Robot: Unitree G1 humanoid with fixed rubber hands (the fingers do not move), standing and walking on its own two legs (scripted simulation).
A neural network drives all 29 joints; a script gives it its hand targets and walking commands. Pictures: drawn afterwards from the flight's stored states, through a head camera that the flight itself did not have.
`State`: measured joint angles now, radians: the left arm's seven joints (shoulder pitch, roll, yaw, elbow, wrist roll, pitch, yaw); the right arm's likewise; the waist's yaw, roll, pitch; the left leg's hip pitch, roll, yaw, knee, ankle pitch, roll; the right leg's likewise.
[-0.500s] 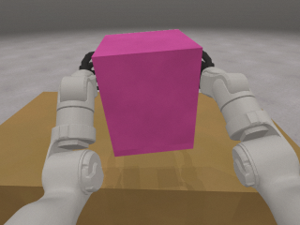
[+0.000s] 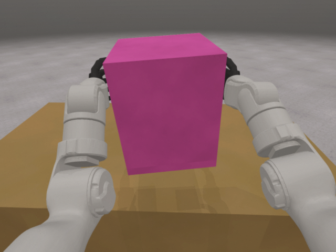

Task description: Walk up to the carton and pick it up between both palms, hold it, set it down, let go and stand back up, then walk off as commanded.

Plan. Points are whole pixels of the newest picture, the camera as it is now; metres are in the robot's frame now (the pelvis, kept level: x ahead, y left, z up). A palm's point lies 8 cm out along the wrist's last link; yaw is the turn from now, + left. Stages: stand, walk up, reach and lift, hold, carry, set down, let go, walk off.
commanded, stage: hold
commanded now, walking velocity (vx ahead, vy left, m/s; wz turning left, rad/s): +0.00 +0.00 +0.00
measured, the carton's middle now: (165, 100) +0.38 +0.00 +0.28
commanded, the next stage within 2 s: none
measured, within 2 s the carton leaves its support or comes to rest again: neither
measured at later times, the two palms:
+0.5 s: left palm (97, 89) +0.37 +0.15 +0.32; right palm (230, 86) +0.37 -0.14 +0.31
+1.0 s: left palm (97, 88) +0.37 +0.15 +0.32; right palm (230, 86) +0.36 -0.14 +0.31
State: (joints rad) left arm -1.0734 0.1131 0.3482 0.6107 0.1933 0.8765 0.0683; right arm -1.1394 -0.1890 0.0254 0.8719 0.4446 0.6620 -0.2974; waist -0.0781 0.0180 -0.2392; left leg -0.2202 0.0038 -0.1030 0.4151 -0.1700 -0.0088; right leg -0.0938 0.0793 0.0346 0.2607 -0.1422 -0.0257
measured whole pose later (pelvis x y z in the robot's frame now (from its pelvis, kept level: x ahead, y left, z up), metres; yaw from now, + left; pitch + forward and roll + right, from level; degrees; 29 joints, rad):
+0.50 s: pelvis +0.00 +0.00 +0.00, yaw +0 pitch -2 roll -2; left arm -1.06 0.11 0.35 0.60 0.19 0.88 0.07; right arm -1.13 -0.19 0.03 0.86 0.45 0.66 -0.30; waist -0.08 0.02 -0.24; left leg -0.22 0.00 -0.10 0.42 -0.17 -0.01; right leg -0.09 0.08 0.04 0.26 -0.14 -0.03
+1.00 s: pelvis +0.00 +0.00 +0.00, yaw +0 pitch -1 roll -2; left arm -1.07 0.11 0.35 0.61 0.19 0.88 0.07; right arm -1.14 -0.19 0.02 0.87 0.44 0.66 -0.30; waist -0.08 0.02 -0.24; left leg -0.22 0.00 -0.11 0.42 -0.17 -0.01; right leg -0.09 0.08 0.04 0.26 -0.14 -0.03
